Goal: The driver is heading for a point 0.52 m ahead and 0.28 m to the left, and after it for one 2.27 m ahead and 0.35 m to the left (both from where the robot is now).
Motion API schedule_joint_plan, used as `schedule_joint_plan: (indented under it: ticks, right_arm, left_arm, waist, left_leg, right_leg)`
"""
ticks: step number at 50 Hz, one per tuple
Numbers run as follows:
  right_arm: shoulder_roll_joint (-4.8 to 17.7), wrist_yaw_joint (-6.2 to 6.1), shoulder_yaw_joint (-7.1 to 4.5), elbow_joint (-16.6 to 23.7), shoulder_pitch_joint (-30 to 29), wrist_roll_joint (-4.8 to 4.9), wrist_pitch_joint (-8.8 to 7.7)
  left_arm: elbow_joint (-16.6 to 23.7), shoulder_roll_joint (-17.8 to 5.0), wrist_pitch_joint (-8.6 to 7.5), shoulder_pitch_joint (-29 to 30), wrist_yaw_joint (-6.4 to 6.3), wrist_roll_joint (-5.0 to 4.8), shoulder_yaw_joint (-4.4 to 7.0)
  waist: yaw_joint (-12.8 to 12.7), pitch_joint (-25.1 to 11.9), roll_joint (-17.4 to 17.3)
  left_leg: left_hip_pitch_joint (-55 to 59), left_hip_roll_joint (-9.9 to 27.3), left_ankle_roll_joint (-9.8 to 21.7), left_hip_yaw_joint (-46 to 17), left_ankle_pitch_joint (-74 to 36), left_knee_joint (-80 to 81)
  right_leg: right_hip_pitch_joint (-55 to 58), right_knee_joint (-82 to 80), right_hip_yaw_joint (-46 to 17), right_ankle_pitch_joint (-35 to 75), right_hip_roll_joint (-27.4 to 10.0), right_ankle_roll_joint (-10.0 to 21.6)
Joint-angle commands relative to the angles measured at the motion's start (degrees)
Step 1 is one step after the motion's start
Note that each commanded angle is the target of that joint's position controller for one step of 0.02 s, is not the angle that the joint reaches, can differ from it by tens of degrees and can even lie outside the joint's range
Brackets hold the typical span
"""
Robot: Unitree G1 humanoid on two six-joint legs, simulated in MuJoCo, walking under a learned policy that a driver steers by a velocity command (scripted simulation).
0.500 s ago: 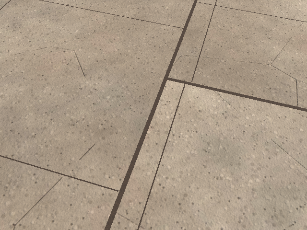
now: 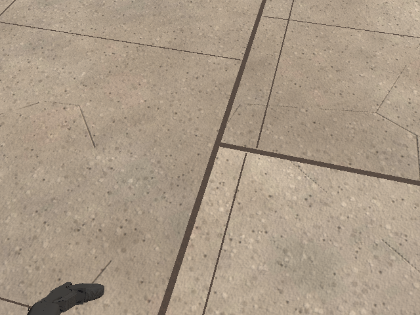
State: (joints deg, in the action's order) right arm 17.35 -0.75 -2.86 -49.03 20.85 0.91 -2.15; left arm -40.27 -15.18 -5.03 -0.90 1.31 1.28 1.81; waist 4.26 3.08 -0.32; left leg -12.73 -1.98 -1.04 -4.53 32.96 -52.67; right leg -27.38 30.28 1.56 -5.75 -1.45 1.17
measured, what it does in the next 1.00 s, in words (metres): walks ahead, turning left: left foot, then right foot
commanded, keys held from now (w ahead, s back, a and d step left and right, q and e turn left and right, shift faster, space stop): q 0.26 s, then w+q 0.74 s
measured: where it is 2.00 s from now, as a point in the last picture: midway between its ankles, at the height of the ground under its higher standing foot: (92, 220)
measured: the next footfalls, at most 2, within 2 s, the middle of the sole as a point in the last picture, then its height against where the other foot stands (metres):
left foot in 0.40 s outside the picture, level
right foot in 0.86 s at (205, 309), level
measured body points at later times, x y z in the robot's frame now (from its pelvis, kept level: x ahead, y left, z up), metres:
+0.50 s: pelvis +0.09 +0.04 +0.01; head +0.10 +0.08 +0.46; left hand +0.17 +0.36 -0.11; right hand +0.26 -0.22 -0.07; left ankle +0.06 +0.12 -0.73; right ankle +0.13 -0.11 -0.67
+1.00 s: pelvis +0.33 +0.09 +0.01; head +0.36 +0.10 +0.46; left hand +0.30 +0.40 -0.09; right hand +0.56 -0.11 -0.10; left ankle +0.19 +0.16 -0.64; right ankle +0.42 +0.01 -0.73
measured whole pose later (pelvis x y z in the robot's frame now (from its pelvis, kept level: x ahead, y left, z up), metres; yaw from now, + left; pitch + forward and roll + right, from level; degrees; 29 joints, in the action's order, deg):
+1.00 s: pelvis +0.33 +0.09 +0.01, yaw +34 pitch +2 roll -2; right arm 17.8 -1.3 -4.2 -40.8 19.5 1.9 -1.4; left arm -47.4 -15.7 -5.7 -7.8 1.4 0.3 4.0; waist 0.7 1.4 -2.7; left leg -25.0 1.3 1.3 -4.7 22.7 -67.1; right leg -16.2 25.5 3.1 -11.0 1.4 1.0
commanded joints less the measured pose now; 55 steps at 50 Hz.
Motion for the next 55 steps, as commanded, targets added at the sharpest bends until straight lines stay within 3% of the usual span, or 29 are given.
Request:
schedule_joint_plan:
  ticks: [1,3,6,10,13,16,18,19,20,21,22,23,24,25,26,29,34,39,41,42,43,44,45,46,47,48,49,52,55]
  right_arm:
    - [8.0,-0.88,-2.08,5.5,-0.2,1.2,0.3]
    - [6.4,-1.44,-2.52,5.5,0.5,0.38,2.92]
    - [3.8,-1.86,-2.46,6.9,0.8,0.14,5.02]
    - [3.5,-0.8,-2.32,9.7,-3.8,-0.32,5.16]
    - [4.4,0.28,-2.61,11.6,-7.2,-0.28,5.6]
    - [5.3,1.16,-3.12,12.6,-8.6,-0.04,5.89]
    - [5.3,1.56,-3.54,11.2,-5.9,-0.12,5.46]
    - [6.1,1.26,-4.17,9.4,-2.5,-0.08,5.19]
    - [8.9,0.6,-5.33,7.4,3.4,0.39,4.82]
    - [17.1,0.01,-6.95,8.1,5.9,0.5,4.05]
    - [14.2,0.78,-5.74,9.8,4.4,-0.69,1.77]
    - [11.8,0.78,-4.87,10.4,1.1,-1.07,0.17]
    - [9.9,0.63,-4.35,11.0,-1.2,-0.5,-0.67]
    - [8.5,0.29,-3.9,11.1,-2.4,0.22,-0.72]
    - [7.9,-0.16,-3.47,11.2,-2.5,0.1,-0.71]
    - [8.5,-1.1,-3.64,11.2,-0.3,-0.34,-1.09]
    - [9.7,-1.46,-4.29,10.0,3.1,0.18,-0.89]
    - [9.8,-1.4,-4.54,9.1,3.5,0.64,-0.26]
    - [9.3,-1.4,-4.43,9.4,2.3,0.55,0.23]
    - [7.9,-1.33,-3.92,9.8,1.5,0.34,0.35]
    - [5.2,-1.06,-2.89,10.9,0.3,-0.36,0.3]
    - [0.9,-1.09,-1.65,12.8,4.3,-0.13,-0.2]
    - [2.8,-1.21,-1.63,13.3,7.5,1.44,-0.8]
    - [7.6,-1.07,-2.83,12.3,4.5,2.18,-0.76]
    - [8.6,-0.96,-3.05,12.6,0.3,1.63,-0.53]
    - [7.8,-0.85,-3.08,13.0,-2.0,0.94,-0.47]
    - [7.0,-0.58,-3.2,13.2,-2.9,0.65,-0.18]
    - [3.5,0.1,-2.36,14.3,-3.8,0.88,0.78]
    - [1.6,0.22,-1.31,15.5,-7.1,-0.08,0.12]
  left_arm:
    - [0.7,-8.2,1.52,-11.2,-1.23,-0.84,2.7]
    - [0.2,-6.5,1.67,-5.8,-1.24,-0.19,2.22]
    - [-0.5,-7.5,1.28,-1.9,-1.45,0.58,2.86]
    - [-1.7,-9.4,2.04,-0.8,-2.62,-0.17,3.63]
    - [-2.6,-10.8,3.24,-1.2,-2.74,-0.78,4.06]
    - [-3.6,-12.9,3.85,-2.4,-1.95,-2.35,4.87]
    - [-4.2,-12.2,4.17,-1.8,-1.69,-3.31,4.8]
    - [-4.6,-10.1,4.33,-2.4,-1.57,-3.15,4.31]
    - [-4.6,-6.3,4.47,-2.0,-1.17,-2.35,3.33]
    - [-0.7,-3.9,3.99,1.2,-0.87,-1.0,2.67]
    - [0.3,-7.3,2.52,5.7,-0.6,-1.71,3.54]
    - [0.4,-9.2,1.39,5.0,-0.04,-3.11,4.13]
    - [-1.1,-9.9,0.61,3.0,0.06,-2.84,4.5]
    - [-2.0,-10.1,-0.01,2.5,-0.11,-1.61,4.68]
    - [-2.5,-9.5,-0.39,2.6,-0.11,-1.07,4.68]
    - [-2.8,-7.2,-0.79,4.2,0.23,-1.19,4.11]
    - [-1.0,-5.3,-0.78,9.4,0.93,-1.97,2.93]
    - [0.0,-7.5,-1.88,9.1,1.47,-2.26,3.16]
    - [-1.1,-9.2,-2.44,4.3,1.32,-2.3,3.89]
    - [-2.7,-10.6,-2.67,-1.4,0.95,-2.02,4.77]
    - [-4.0,-13.0,-2.87,-10.1,0.5,-1.33,5.68]
    - [-5.1,-17.9,-2.29,-18.8,-0.01,-0.25,6.84]
    - [-6.0,-15.8,-2.03,-18.6,0.58,-0.98,6.14]
    - [-5.1,-10.8,-1.68,-14.6,0.41,-1.63,4.81]
    - [-4.5,-8.6,-1.15,-11.7,0.08,-1.6,4.21]
    - [-4.7,-7.2,-0.79,-9.5,-0.1,-1.2,3.76]
    - [-4.9,-6.0,-0.84,-8.3,-0.34,-0.75,3.35]
    - [-6.1,-7.0,-1.62,-8.2,-0.67,-1.03,3.67]
    - [-7.9,-8.7,-1.94,-10.9,-0.31,-1.34,3.84]
  waist:
    - [-7.2,-16.4,7.0]
    - [-3.4,-9.8,7.8]
    - [-1.6,-7.0,8.7]
    - [-2.6,-8.4,6.7]
    - [-3.7,-7.6,6.5]
    - [-3.9,-7.0,6.7]
    - [-1.9,-6.1,5.5]
    - [-0.9,-6.0,3.7]
    - [0.5,-5.3,-5.0]
    - [0.2,-2.4,-19.8]
    - [2.0,-1.9,-12.5]
    - [-0.4,-0.9,-10.7]
    - [-2.1,-0.7,-8.6]
    - [-2.5,-1.4,-7.4]
    - [-2.9,-1.8,-6.9]
    - [-2.6,-2.9,-4.9]
    - [-0.3,-0.3,-6.7]
    - [-0.8,0.3,-7.8]
    - [-3.2,-1.2,-9.5]
    - [-6.1,-4.3,-9.1]
    - [-10.2,-11.5,-6.2]
    - [-10.0,-21.1,8.9]
    - [-8.1,-21.5,19.1]
    - [-8.2,-13.0,12.3]
    - [-8.1,-7.7,8.3]
    - [-7.0,-4.5,6.0]
    - [-5.9,-2.9,6.4]
    - [-4.9,-1.3,6.2]
    - [-5.1,-0.8,3.5]
  left_leg:
    - [-26.4,3.8,-1.7,-0.7,1.0,-19.7]
    - [-19.6,6.8,-2.8,0.1,-4.0,-16.2]
    - [-14.8,6.9,-3.4,2.6,-8.3,-10.8]
    - [-11.9,8.1,-2.2,3.5,-16.8,-0.3]
    - [-10.3,7.6,-1.1,5.2,-17.3,5.2]
    - [-7.9,7.0,1.4,7.0,-14.1,10.9]
    - [-1.8,5.0,3.9,9.9,-16.1,19.1]
    - [3.3,3.3,5.5,10.2,-14.8,21.8]
    - [9.1,7.4,9.1,1.3,-10.7,29.0]
    - [15.5,20.6,19.4,-27.8,0.3,37.3]
    - [14.2,22.7,22.0,-35.4,3.7,42.8]
    - [13.6,22.0,19.9,-31.0,2.3,43.6]
    - [13.1,19.8,17.4,-26.0,-2.0,42.6]
    - [13.5,18.3,15.6,-22.5,-6.9,42.2]
    - [12.7,16.5,14.5,-19.4,-11.9,42.3]
    - [12.6,13.6,13.6,-13.8,-23.6,42.1]
    - [7.6,12.0,12.7,-11.7,-23.3,41.6]
    - [7.4,13.4,11.5,-15.8,-25.3,37.5]
    - [7.5,13.2,10.5,-17.0,-30.0,33.6]
    - [6.1,10.5,9.1,-15.7,-35.4,28.0]
    - [0.1,6.8,6.9,-12.7,-33.7,14.7]
    - [-18.6,-1.1,2.4,-5.7,-15.2,-6.1]
    - [-29.1,-0.9,1.9,-6.2,1.8,-17.7]
    - [-32.9,2.9,2.0,-6.5,-2.6,-22.1]
    - [-31.9,5.4,2.2,-4.1,-7.1,-21.5]
    - [-30.0,7.1,2.4,-3.5,-10.5,-19.0]
    - [-27.8,8.8,2.6,-3.6,-12.8,-16.7]
    - [-26.7,10.3,2.2,-2.0,-16.0,-13.1]
    - [-27.1,9.2,1.5,-2.0,-21.4,-3.4]
  right_leg:
    - [34.9,-6.4,-18.8,26.1,-19.5,12.5]
    - [19.5,-11.6,-11.5,19.5,-16.5,11.7]
    - [11.2,-16.5,-5.1,15.6,-15.9,12.9]
    - [12.7,-17.5,-0.3,11.8,-16.7,12.9]
    - [14.7,-17.1,1.4,7.2,-17.6,12.1]
    - [16.1,-17.6,0.3,-9.4,-19.0,10.2]
    - [14.0,-14.8,1.8,-19.9,-17.4,7.5]
    - [11.0,-10.0,3.8,-23.6,-15.2,5.6]
    - [4.7,4.7,9.1,-25.5,-10.3,2.1]
    - [-17.1,24.8,10.3,-32.8,0.1,-3.1]
    - [-23.0,31.9,-2.2,-30.4,0.7,-1.8]
    - [-23.9,31.4,-4.5,-23.4,-1.4,-0.2]
    - [-22.4,29.9,-4.6,-17.6,-2.7,0.2]
    - [-21.3,27.0,-4.7,-13.2,-3.2,-0.1]
    - [-18.6,24.4,-4.7,-9.3,-3.2,-0.6]
    - [-14.6,15.8,-3.8,-0.6,-0.9,-2.5]
    - [-8.2,2.8,-4.1,5.7,1.2,-4.2]
    - [-1.6,-2.4,-4.9,3.6,1.5,-3.0]
    - [4.8,-3.9,-3.8,0.8,2.1,-1.5]
    - [13.1,-5.8,-2.9,1.2,2.5,0.0]
    - [27.3,-4.5,-8.1,-0.2,-3.5,3.1]
    - [48.1,-6.8,-30.0,-11.5,-17.2,10.2]
    - [49.5,-14.3,-47.3,-23.1,-22.6,13.7]
    - [42.4,-15.6,-40.3,-28.0,-21.1,11.8]
    - [34.9,-15.8,-30.7,-22.3,-18.7,9.8]
    - [28.4,-17.1,-24.6,-16.2,-16.3,9.0]
    - [24.4,-18.3,-19.9,-11.0,-14.6,8.4]
    - [20.3,-21.7,-11.5,-2.1,-13.8,9.5]
    - [20.5,-23.2,-7.9,4.7,-13.2,11.6]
